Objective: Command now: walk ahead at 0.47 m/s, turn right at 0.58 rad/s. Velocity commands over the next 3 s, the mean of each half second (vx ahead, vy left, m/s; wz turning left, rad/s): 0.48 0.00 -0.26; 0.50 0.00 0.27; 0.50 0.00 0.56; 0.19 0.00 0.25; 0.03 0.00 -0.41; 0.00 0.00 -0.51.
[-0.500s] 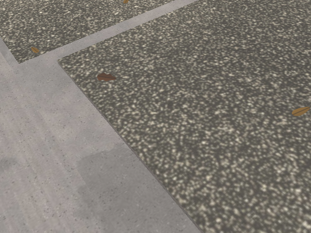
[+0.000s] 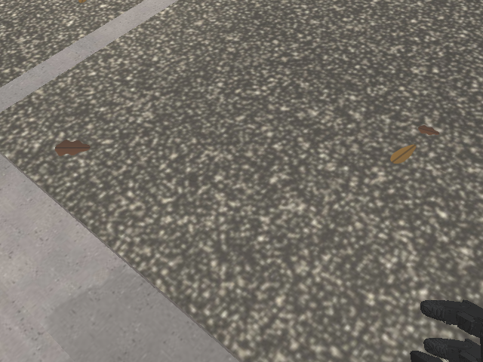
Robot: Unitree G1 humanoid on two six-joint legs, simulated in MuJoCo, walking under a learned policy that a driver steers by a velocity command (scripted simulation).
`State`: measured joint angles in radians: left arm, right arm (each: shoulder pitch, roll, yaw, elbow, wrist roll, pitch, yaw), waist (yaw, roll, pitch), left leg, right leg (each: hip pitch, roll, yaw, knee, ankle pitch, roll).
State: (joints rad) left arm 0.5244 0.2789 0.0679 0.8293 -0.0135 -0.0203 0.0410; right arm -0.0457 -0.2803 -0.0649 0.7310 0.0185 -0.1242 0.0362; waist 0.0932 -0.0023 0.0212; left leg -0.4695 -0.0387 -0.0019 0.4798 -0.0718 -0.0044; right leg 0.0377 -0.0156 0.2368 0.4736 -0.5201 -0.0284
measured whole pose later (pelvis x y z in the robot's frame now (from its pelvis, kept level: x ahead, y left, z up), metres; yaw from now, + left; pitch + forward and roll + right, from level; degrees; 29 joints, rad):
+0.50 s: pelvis +0.27 -0.05 +0.02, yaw -6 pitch +2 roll +1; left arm 0.12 0.25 0.02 0.61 0.00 -0.07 -0.02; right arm 0.34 -0.28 -0.03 0.91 0.03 -0.08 0.02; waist -0.04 0.01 0.04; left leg -0.22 0.04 -0.02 0.96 -0.44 0.01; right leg -0.53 -0.02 -0.06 0.74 -0.23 -0.05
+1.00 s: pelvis +0.55 -0.01 +0.03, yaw +6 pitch +2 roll -1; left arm 0.32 0.30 0.08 0.79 -0.01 -0.05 0.03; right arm 0.09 -0.29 -0.06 0.73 0.02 -0.04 0.06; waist 0.03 0.01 0.05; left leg -0.53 -0.02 0.05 0.64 -0.13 0.09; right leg -0.03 -0.10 -0.18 0.73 -0.47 0.05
